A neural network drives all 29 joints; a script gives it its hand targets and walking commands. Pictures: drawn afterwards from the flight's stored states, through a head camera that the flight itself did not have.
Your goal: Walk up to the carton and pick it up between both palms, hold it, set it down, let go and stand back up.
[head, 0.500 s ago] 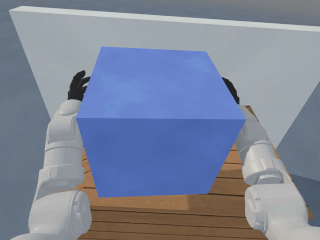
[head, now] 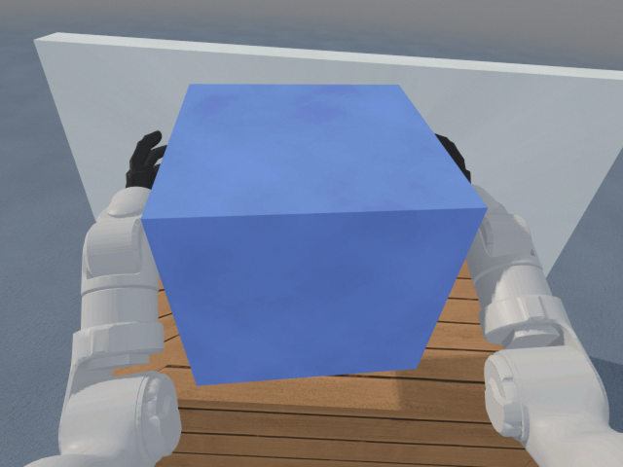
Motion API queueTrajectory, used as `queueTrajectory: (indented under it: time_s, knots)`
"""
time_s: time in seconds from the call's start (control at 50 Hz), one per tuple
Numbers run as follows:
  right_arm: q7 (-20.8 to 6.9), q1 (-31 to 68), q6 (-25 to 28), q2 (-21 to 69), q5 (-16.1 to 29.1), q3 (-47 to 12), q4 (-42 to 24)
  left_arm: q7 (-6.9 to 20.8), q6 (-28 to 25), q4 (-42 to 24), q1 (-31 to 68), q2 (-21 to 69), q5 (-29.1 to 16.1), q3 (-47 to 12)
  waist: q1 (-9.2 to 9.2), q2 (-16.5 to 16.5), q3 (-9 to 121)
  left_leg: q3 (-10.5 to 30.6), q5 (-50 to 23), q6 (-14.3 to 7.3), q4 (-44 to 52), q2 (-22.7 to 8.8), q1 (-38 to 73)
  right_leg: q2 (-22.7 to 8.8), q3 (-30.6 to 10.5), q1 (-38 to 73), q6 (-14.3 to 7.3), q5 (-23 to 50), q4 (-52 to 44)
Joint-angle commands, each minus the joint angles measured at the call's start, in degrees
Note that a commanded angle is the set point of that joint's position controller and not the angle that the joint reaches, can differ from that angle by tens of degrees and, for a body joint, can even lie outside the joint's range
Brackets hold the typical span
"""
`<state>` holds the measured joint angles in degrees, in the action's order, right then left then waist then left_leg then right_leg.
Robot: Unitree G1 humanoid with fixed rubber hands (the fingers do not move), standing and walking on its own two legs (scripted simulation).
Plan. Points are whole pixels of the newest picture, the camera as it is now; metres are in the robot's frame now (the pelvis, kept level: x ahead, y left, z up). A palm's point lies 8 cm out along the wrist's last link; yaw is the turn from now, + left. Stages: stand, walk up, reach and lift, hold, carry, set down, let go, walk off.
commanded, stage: reach and lift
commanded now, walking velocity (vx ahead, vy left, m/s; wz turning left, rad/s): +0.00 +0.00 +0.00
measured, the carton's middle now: (303, 226) +0.37 +0.01 +0.18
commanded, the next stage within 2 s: hold in 0.52 s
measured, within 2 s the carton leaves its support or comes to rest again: neither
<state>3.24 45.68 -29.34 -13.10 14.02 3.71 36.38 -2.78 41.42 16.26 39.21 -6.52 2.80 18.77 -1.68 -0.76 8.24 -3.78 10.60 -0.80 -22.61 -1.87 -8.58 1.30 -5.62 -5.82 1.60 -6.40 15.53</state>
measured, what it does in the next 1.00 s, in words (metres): stands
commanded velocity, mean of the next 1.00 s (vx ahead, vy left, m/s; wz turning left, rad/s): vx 0.00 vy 0.00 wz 0.00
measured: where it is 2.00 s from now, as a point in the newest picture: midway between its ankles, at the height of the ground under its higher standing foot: outside the picture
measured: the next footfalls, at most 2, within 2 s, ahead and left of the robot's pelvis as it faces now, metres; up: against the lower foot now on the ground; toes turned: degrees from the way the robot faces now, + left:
none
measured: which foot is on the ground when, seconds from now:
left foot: down 0.00-1.00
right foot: down 0.00-1.00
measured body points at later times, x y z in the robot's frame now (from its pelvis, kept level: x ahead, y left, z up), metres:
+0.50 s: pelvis +0.02 +0.00 +0.00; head -0.05 +0.02 +0.45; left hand +0.41 +0.20 +0.24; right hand +0.42 -0.18 +0.25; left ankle +0.02 +0.10 -0.75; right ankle +0.03 -0.15 -0.75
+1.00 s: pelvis -0.01 +0.00 +0.00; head -0.10 +0.02 +0.44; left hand +0.36 +0.20 +0.25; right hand +0.37 -0.18 +0.26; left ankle +0.02 +0.10 -0.75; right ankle +0.03 -0.14 -0.75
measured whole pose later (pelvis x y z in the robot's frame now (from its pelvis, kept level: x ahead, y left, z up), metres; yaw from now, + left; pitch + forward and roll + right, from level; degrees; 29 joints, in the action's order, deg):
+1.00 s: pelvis -0.01 +0.00 +0.00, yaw +0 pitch -5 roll -2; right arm 4.7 51.7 -34.1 -14.8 16.8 3.3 41.1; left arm -1.8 46.7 19.8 44.1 -8.0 4.0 19.0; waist -2.1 -0.8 8.3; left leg -3.8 10.1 -0.8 -22.6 -2.0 -7.8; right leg 1.4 -5.6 -4.7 1.3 -5.3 14.7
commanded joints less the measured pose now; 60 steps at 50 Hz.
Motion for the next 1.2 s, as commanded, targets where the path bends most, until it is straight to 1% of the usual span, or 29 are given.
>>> queueTrajectory:
  time_s: [0.0,0.02,0.06,0.08,0.1,0.12,0.14,0.24,0.26,0.28,0.3,0.34,0.36,0.4,0.46,0.52,0.54,0.6,0.64,0.72,0.74,0.84,0.88,0.92,0.96,1.04,1.14,1.16,1.18]
  knots:
    - [-9.8,50.1,3.9,30.0,3.8,-9.9,-7.4,10.4,-2.0,3.6,45.2,30.1,-3.0,-24.3,-0.56,2.4,9.2,4.6,10.1,0.6,10.9,1.9,-4.2,2.6,5.4,1.1,-3.4,-7.2,-2.3]
    - [-10.1,52.2,4.4,30.6,3.4,-9.6,-7.7,10.2,-2.4,4.8,46.3,30.6,-3.4,-24.3,-0.18,2.0,10.2,4.9,10.8,0.5,11.2,1.5,-4.6,2.7,5.4,1.4,-3.4,-6.8,-2.1]
    - [-10.3,53.7,5.2,31.2,3.1,-8.8,-6.5,10.0,-3.5,7.0,48.4,30.8,-4.1,-24.2,-0.70,2.4,11.1,4.9,12.2,0.5,11.5,1.7,-5.6,2.5,5.1,0.8,-3.2,-8.1,-2.1]
    - [-10.5,55.7,5.8,31.4,2.9,-9.0,-6.6,9.7,-3.9,7.6,50.0,31.2,-4.5,-24.3,-0.14,2.6,11.7,5.3,12.9,0.4,11.9,1.2,-6.6,2.7,5.3,1.5,-3.2,-7.2,-1.7]
    - [-10.5,55.3,6.0,31.5,2.7,-8.4,-5.6,9.5,-4.5,7.9,50.9,31.9,-5.0,-24.8,-0.95,3.2,11.9,5.3,13.1,0.5,11.8,1.1,-6.8,2.8,5.3,1.4,-3.1,-7.2,-1.5]
    - [-10.7,56.2,6.5,32.1,3.2,-9.0,-5.5,9.2,-5.2,7.4,52.2,32.2,-5.4,-25.2,-0.62,3.4,13.2,5.6,13.2,0.4,11.7,0.7,-7.2,3.1,5.3,2.0,-2.9,-6.3,-1.1]
    - [-10.7,56.7,6.7,31.7,2.7,-8.7,-5.4,9.1,-5.3,8.8,52.6,32.6,-5.9,-25.7,-1.15,3.2,13.5,5.7,13.2,0.8,11.5,0.9,-6.6,2.8,5.1,1.1,-3.2,-6.5,-1.4]
    - [-10.2,58.1,7.2,32.0,3.8,-10.4,-6.2,8.8,-5.4,10.0,50.2,31.6,-5.2,-23.3,-0.18,1.4,14.7,5.5,10.2,0.0,11.0,1.1,-4.9,2.7,4.9,2.3,-2.6,-4.6,-1.6]
    - [-10.0,57.4,7.1,32.1,4.5,-11.2,-7.1,8.8,-5.4,9.0,49.5,31.5,-5.6,-23.7,0.11,1.1,15.7,5.5,7.8,0.4,10.3,1.2,-3.7,2.8,4.8,2.2,-2.7,-3.3,-1.7]
    - [-9.9,57.2,6.9,31.1,4.5,-10.8,-6.4,8.7,-5.1,9.0,49.6,32.1,-5.8,-24.2,-0.61,1.4,15.7,5.7,7.6,0.9,10.3,1.0,-3.1,2.9,4.8,2.0,-2.8,-3.2,-1.9]
    - [-9.7,57.0,6.9,31.2,5.1,-11.9,-7.2,8.7,-5.0,8.4,48.6,32.0,-5.6,-24.2,-0.13,1.0,16.4,5.8,5.9,1.0,10.0,1.0,-2.3,3.0,4.6,2.4,-2.8,-1.6,-2.0]
    - [-8.9,55.8,6.6,31.8,7.7,-14.4,-11.5,8.5,-4.4,4.5,45.9,32.4,-6.1,-25.3,0.27,0.5,19.3,5.5,-2.2,1.4,7.8,1.5,0.9,3.4,4.6,4.2,-2.7,3.6,-1.6]
    - [-8.4,54.5,6.5,31.9,8.7,-15.2,-13.1,8.4,-4.1,1.3,45.6,33.6,-7.4,-27.9,-0.76,1.4,22.1,5.7,-7.2,2.4,6.2,1.7,3.5,3.5,4.6,5.0,-2.7,7.5,-1.3]
    - [-7.1,53.3,5.6,31.9,12.4,-18.6,-18.5,8.0,-3.2,-3.9,42.9,33.7,-8.4,-29.6,-0.32,1.3,26.8,5.9,-18.2,2.8,3.4,2.0,9.0,4.5,4.6,6.8,-2.3,14.8,-0.6]
    - [-5.8,48.3,3.8,29.8,16.7,-20.9,-22.8,7.2,-1.4,-10.6,39.2,34.2,-8.9,-30.7,-0.55,3.4,29.4,6.7,-31.4,4.6,0.1,1.9,14.7,5.5,4.4,7.6,-2.1,20.9,0.2]
    - [-4.6,40.8,1.0,27.3,18.2,-21.3,-24.8,7.8,1.2,-17.6,34.6,31.0,-8.1,-29.6,-1.10,3.9,28.0,6.6,-37.2,5.4,-1.0,2.2,17.0,5.7,4.4,8.1,-1.2,25.5,0.4]
    - [-4.2,38.4,-0.1,25.7,18.1,-21.0,-24.4,8.5,2.4,-17.9,32.0,29.8,-7.3,-28.6,-1.63,3.0,26.1,6.4,-37.1,5.4,-0.7,2.1,15.9,5.7,4.3,9.5,-1.3,26.4,0.6]
    - [-3.7,35.3,-2.9,22.8,16.4,-19.2,-22.1,11.1,5.4,-18.3,30.1,26.5,-5.1,-27.1,-2.45,3.3,19.7,5.5,-31.3,5.4,1.1,2.5,12.9,4.9,3.9,9.3,-1.8,22.5,-0.2]
    - [-3.7,36.1,-4.2,22.3,15.5,-17.8,-21.1,12.4,6.4,-18.7,32.3,26.1,-4.9,-27.2,-3.21,3.4,17.0,5.2,-26.1,5.6,2.5,2.4,10.2,4.5,3.8,9.2,-2.3,19.0,-0.6]
    - [-4.6,42.6,-4.2,24.6,14.7,-16.3,-22.4,12.8,5.6,-18.2,39.4,28.1,-7.3,-29.4,-3.46,3.3,18.5,5.5,-19.9,5.5,3.6,1.9,7.0,4.2,3.6,8.4,-3.0,14.2,-0.7]
    - [-4.9,43.6,-4.0,24.8,14.3,-15.4,-22.3,12.4,5.1,-18.1,41.8,29.2,-8.1,-30.9,-4.28,4.7,18.3,5.6,-17.1,6.0,3.8,1.9,5.9,4.0,3.4,7.4,-3.3,12.1,-1.0]
    - [-7.5,49.5,-3.3,28.2,9.6,-12.0,-11.8,12.1,3.4,-7.4,48.0,28.7,-6.3,-27.0,-2.66,3.5,12.7,5.6,5.4,3.0,10.1,0.9,-3.3,2.6,3.0,5.4,-3.8,-0.4,-2.1]
    - [-8.4,52.0,-2.7,28.5,7.4,-10.8,-9.4,12.6,2.9,-2.1,48.6,28.4,-5.1,-25.0,-1.99,2.8,11.3,5.5,12.0,1.6,11.8,0.9,-6.6,2.4,3.2,5.4,-3.9,-3.5,-1.9]
    - [-8.9,52.8,-1.8,28.1,6.2,-8.8,-7.3,12.8,1.6,0.8,49.8,28.7,-4.5,-24.1,-2.53,4.3,11.6,6.2,17.4,0.3,13.1,-0.3,-11.3,3.3,3.4,8.0,-3.6,-3.8,-0.8]
    - [-9.2,54.2,-0.3,29.2,5.7,-8.2,-7.0,12.6,-0.3,2.1,51.7,29.4,-4.6,-24.1,-2.51,5.6,12.7,6.4,18.7,-0.6,13.7,-1.1,-14.2,4.0,4.0,10.7,-2.9,-2.2,0.4]
    - [-9.2,57.2,1.8,31.4,5.8,-9.3,-7.1,11.5,-2.3,5.5,53.6,29.2,-4.9,-22.9,-1.60,4.3,13.6,6.4,18.0,-1.7,13.2,-0.8,-14.5,4.1,4.2,10.6,-2.1,-2.5,0.4]
    - [-9.0,57.7,2.4,31.8,6.2,-10.7,-7.6,11.4,-2.4,7.2,51.7,28.7,-4.5,-21.4,-0.76,2.2,13.5,6.3,15.1,-1.7,12.3,0.0,-11.7,3.8,4.1,8.6,-2.1,-3.3,-0.3]
    - [-8.8,57.3,2.5,31.4,6.4,-10.9,-7.2,11.2,-2.2,6.4,51.3,28.9,-4.4,-22.0,-1.10,3.3,14.0,5.9,14.1,-1.0,12.1,0.4,-10.5,3.5,3.9,7.8,-2.3,-4.1,-0.6]
    - [-8.6,57.4,2.4,31.8,6.5,-11.7,-7.9,11.4,-2.0,7.5,50.3,28.2,-4.6,-21.2,-0.60,2.0,13.4,5.9,13.1,-1.3,11.8,0.6,-10.3,3.3,3.6,7.9,-2.2,-3.7,-1.1]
